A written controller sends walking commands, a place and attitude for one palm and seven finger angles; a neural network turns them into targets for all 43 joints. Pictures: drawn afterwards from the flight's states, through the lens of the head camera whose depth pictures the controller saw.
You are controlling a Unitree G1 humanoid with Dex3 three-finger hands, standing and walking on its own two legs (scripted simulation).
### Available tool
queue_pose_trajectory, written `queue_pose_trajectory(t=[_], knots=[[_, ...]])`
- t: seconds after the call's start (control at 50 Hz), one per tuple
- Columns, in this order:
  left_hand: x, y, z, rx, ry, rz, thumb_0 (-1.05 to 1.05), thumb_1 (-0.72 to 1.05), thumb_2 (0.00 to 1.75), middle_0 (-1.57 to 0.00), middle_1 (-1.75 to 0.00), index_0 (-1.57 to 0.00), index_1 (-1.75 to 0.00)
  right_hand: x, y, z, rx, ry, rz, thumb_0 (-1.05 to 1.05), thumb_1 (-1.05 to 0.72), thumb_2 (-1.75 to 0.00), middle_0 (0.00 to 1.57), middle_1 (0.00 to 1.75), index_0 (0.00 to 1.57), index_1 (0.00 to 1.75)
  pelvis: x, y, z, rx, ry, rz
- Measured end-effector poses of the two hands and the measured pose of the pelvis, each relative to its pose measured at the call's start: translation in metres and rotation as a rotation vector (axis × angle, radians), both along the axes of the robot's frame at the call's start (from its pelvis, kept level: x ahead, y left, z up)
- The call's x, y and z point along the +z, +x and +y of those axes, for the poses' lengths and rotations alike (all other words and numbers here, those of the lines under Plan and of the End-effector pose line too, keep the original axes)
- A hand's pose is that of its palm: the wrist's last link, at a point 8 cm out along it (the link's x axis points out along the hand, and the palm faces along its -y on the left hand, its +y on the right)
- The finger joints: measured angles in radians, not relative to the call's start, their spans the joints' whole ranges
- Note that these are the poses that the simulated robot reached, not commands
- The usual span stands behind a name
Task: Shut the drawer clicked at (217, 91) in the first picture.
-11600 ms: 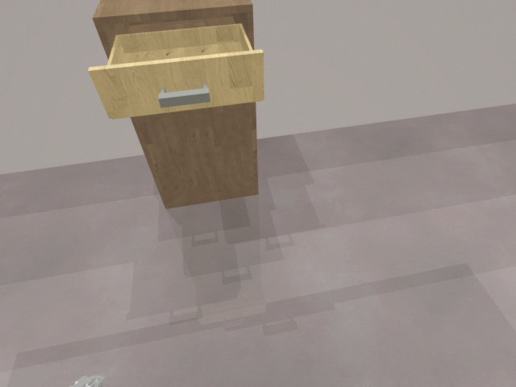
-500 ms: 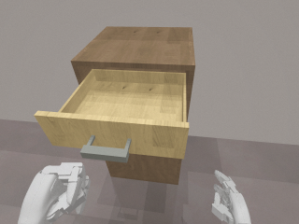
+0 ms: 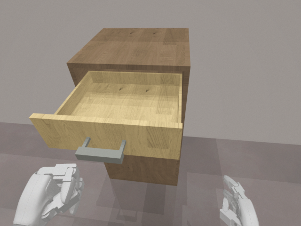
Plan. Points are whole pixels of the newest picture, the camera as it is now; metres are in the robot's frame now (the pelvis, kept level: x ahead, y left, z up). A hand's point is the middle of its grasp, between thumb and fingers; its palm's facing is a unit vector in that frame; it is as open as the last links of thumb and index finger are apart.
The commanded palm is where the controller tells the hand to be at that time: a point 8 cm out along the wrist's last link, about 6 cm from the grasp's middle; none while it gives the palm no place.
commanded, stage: bring the fist close to the handle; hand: left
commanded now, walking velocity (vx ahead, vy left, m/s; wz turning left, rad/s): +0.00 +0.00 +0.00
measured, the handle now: (102, 148) +0.31 +0.18 +0.06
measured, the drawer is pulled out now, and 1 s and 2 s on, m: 0.29 0.29 0.26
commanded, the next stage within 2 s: push the drawer shut in 1.34 s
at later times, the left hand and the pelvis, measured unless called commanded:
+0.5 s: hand (93, 190) +0.17 +0.15 +0.10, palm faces -0.01 -1.00 -0.05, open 3.3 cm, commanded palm +0.14 +0.20 +0.11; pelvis +0.00 +0.00 -0.01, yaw +0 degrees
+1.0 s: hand (103, 183) +0.21 +0.15 +0.06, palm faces -0.01 -1.00 -0.02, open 3.3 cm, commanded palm +0.18 +0.20 +0.07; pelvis +0.01 +0.01 -0.02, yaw +0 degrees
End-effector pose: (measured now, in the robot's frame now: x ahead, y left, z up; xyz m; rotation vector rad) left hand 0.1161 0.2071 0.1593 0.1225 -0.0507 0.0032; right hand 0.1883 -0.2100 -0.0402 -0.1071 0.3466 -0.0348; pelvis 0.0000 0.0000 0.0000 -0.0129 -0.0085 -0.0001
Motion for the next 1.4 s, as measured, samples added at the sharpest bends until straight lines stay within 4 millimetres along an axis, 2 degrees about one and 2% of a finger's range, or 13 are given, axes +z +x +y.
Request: queue_pose_trajectory(t=[0.2, 0.46, 0.64, 0.82, 0.98, 1.4], knots=[[-0.024, 0.013, -0.004, 0.003, -0.044, 0.042, 0.02, 0.90, 0.90, -1.40, -1.60, -1.40, -1.60, -0.005, 0.001, -0.005, 0.005, -0.025, 0.024, 0.02, -0.91, -0.90, 0.20, 0.30, 0.20, 0.30, -0.002, 0.001, -0.002, 0.006, 0.004, 0.020], [-0.047, 0.031, -0.008, -0.013, -0.073, 0.061, 0.02, 0.90, 0.90, -1.40, -1.60, -1.40, -1.60, -0.020, -0.006, -0.007, -0.008, -0.042, 0.106, 0.02, -0.91, -0.90, 0.20, 0.30, 0.20, 0.30, -0.006, 0.005, 0.004, 0.005, 0.008, 0.061], [-0.065, 0.044, -0.002, 0.000, -0.079, 0.068, 0.02, 0.90, 0.90, -1.40, -1.60, -1.40, -1.60, -0.032, -0.012, -0.005, -0.010, -0.055, 0.170, 0.02, -0.91, -0.90, 0.20, 0.30, 0.20, 0.30, -0.012, 0.004, 0.007, 0.005, 0.004, 0.091], [-0.083, 0.064, -0.012, -0.034, -0.096, 0.081, 0.02, 0.90, 0.90, -1.40, -1.60, -1.40, -1.60, -0.041, -0.017, -0.003, -0.019, -0.064, 0.218, 0.02, -0.91, -0.90, 0.20, 0.30, 0.21, 0.30, -0.017, 0.006, 0.012, -0.001, 0.003, 0.126], [-0.099, 0.073, -0.007, -0.011, -0.098, 0.093, 0.02, 0.90, 0.90, -1.40, -1.60, -1.40, -1.60, -0.048, -0.021, -0.005, -0.030, -0.069, 0.268, 0.02, -0.91, -0.90, 0.20, 0.30, 0.21, 0.30, -0.022, 0.008, 0.013, -0.008, 0.002, 0.155], [-0.097, 0.068, -0.013, -0.016, -0.089, 0.074, 0.02, 0.90, 0.90, -1.40, -1.60, -1.40, -1.60, -0.052, -0.017, 0.000, -0.026, -0.058, 0.275, 0.02, -0.91, -0.90, 0.20, 0.30, 0.20, 0.30, -0.028, 0.008, 0.015, -0.008, -0.003, 0.171]])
